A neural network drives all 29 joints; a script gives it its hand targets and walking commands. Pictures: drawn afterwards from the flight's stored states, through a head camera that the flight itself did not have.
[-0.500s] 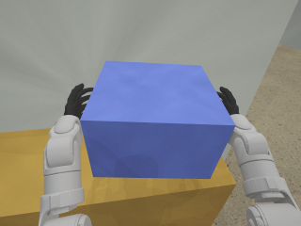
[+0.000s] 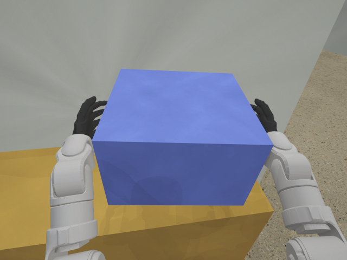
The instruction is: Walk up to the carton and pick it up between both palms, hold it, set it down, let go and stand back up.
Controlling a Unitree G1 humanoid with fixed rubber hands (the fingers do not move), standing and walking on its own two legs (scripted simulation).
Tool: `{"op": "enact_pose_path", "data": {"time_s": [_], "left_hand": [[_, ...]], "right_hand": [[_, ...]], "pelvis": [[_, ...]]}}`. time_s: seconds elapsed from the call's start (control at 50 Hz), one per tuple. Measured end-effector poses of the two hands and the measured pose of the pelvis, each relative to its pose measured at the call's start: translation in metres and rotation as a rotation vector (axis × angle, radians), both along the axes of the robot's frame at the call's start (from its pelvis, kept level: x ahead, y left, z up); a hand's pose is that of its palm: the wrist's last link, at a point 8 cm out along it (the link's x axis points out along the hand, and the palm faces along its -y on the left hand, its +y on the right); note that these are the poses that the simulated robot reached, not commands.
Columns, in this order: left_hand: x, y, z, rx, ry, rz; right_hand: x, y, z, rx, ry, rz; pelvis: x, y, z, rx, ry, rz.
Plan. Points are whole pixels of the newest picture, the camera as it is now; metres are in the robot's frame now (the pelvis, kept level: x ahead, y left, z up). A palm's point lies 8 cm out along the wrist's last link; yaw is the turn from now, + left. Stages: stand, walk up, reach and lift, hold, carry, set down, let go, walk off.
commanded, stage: hold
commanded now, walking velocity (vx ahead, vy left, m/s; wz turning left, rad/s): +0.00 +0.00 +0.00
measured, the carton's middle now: (177, 131) +0.40 +0.00 +0.14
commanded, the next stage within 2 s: set down in 1.20 s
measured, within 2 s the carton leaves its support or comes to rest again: neither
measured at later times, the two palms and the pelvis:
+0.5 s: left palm (82, 132) +0.34 +0.20 +0.20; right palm (266, 129) +0.35 -0.20 +0.18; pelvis -0.01 -0.01 +0.00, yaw +1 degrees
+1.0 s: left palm (83, 135) +0.34 +0.20 +0.19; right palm (266, 131) +0.35 -0.20 +0.18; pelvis +0.00 -0.01 +0.00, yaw +1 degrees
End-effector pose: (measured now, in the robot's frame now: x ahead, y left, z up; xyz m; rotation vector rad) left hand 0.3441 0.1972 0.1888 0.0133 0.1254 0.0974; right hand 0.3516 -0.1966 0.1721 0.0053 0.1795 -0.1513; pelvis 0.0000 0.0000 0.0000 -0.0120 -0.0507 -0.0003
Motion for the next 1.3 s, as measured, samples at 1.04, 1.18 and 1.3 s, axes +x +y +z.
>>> {"op": "enact_pose_path", "data": {"time_s": [1.04, 1.18, 1.3], "left_hand": [[-0.007, 0.000, 0.004, -0.008, -0.016, 0.013], [-0.006, -0.002, 0.000, -0.010, 0.003, 0.008], [-0.008, -0.002, 0.006, 0.001, -0.033, 0.004]], "right_hand": [[-0.001, 0.001, 0.006, -0.007, -0.019, 0.013], [-0.002, -0.001, 0.003, -0.010, -0.001, 0.009], [-0.005, -0.001, 0.006, -0.013, -0.036, 0.007]], "pelvis": [[0.001, -0.007, 0.000, 0.004, -0.008, 0.011], [0.000, -0.007, 0.000, 0.004, -0.010, 0.006], [-0.001, -0.007, 0.000, 0.005, -0.013, 0.004]]}}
